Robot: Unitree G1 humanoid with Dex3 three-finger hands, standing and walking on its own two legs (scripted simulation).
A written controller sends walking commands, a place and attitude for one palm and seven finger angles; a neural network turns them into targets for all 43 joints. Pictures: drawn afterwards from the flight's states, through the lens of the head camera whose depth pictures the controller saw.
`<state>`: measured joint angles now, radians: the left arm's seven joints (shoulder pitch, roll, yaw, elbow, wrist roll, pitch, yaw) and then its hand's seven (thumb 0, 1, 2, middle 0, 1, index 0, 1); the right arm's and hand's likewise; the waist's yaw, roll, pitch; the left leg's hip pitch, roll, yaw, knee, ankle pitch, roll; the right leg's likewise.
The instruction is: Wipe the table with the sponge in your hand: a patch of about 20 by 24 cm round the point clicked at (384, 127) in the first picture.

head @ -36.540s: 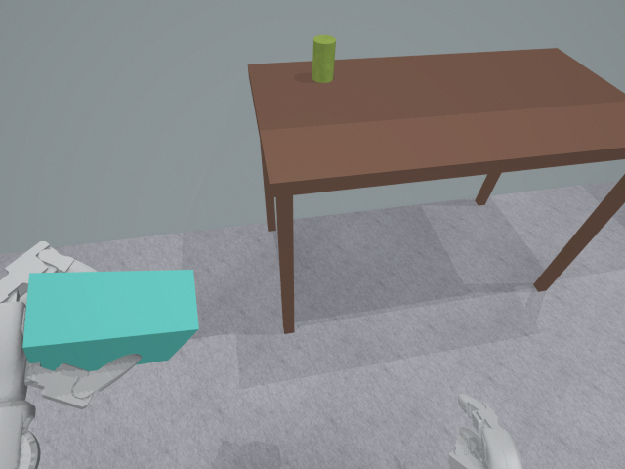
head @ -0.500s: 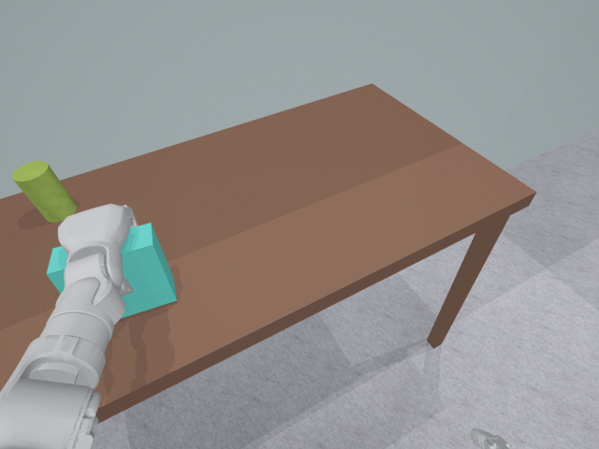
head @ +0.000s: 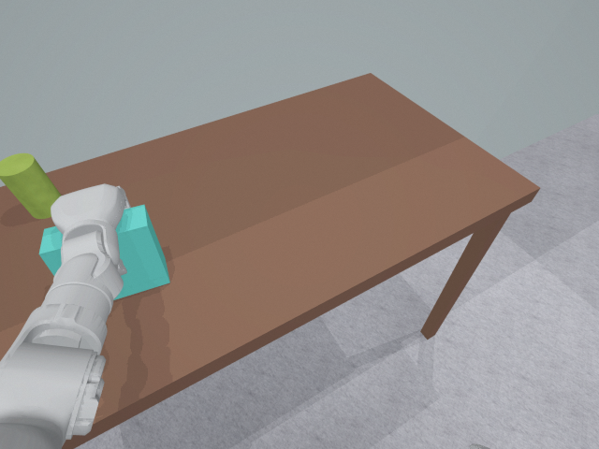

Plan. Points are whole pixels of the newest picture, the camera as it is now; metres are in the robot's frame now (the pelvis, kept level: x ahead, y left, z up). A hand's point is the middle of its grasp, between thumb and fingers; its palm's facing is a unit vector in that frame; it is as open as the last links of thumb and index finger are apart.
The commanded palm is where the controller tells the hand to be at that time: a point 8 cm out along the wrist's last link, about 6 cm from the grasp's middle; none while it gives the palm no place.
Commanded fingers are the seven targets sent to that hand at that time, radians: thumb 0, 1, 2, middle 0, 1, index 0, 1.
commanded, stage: wipe forward along the middle lane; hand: left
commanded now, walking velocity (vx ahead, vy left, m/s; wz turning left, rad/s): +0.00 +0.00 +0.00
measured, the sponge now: (116, 267) +0.39 +0.30 +0.00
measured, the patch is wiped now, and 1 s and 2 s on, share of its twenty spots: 0.95 0.95 1.00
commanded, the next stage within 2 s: slide back across to the first lane in 0.28 s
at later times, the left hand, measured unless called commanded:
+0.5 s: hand (90, 211) +0.45 +0.34 +0.07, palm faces -0.10 -0.05 -0.99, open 10.0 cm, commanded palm +0.43 +0.33 +0.12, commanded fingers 0.00 0.10 1.30 -1.20 -1.60 -1.20 -1.60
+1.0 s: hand (48, 229) +0.42 +0.39 +0.07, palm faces -0.09 -0.06 -0.99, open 10.0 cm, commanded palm +0.39 +0.38 +0.12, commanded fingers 0.00 0.10 1.30 -1.20 -1.60 -1.20 -1.60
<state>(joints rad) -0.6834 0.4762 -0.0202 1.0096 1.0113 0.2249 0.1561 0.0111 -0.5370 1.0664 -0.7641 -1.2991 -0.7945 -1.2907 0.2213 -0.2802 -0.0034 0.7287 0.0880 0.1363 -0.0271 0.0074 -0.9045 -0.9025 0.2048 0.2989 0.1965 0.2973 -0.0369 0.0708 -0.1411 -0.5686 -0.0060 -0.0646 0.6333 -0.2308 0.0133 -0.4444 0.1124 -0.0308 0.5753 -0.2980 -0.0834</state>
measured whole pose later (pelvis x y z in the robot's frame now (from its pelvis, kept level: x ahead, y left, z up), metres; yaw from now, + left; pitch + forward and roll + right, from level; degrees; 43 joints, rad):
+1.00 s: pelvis +0.03 +0.05 +0.00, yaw +0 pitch +10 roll -3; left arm -0.63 0.54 0.02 0.92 1.02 0.21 0.12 0.00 -0.50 1.06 -0.71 -1.36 -0.74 -1.35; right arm 0.22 -0.27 0.00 0.70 0.08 0.13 0.00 0.01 -0.90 -0.90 0.21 0.30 0.20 0.30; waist -0.02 0.06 -0.13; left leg -0.53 -0.06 -0.05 0.62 -0.26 0.08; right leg -0.37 0.06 -0.01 0.50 -0.31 -0.02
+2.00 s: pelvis +0.03 +0.05 +0.01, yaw +1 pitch +5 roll -2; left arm -0.25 0.48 -0.03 0.49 0.96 0.29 0.13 -0.02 -0.46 1.05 -0.66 -1.39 -0.68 -1.41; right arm 0.13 -0.27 0.01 0.66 0.09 0.17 0.00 0.01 -0.90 -0.90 0.20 0.30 0.20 0.30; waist 0.04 0.08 -0.11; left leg -0.39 -0.06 -0.05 0.56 -0.24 0.07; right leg -0.24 0.06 -0.01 0.45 -0.29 -0.03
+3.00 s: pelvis +0.02 +0.03 +0.01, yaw +0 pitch -1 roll -1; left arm 0.07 0.42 -0.10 0.10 0.94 0.41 0.12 0.01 -0.47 1.05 -0.65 -1.40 -0.71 -1.36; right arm 0.04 -0.26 0.03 0.68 0.08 0.12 -0.01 0.01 -0.90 -0.90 0.20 0.30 0.20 0.30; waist 0.09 0.09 -0.08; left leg -0.29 -0.04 -0.04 0.53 -0.23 0.04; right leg -0.16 0.07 0.00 0.46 -0.30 -0.05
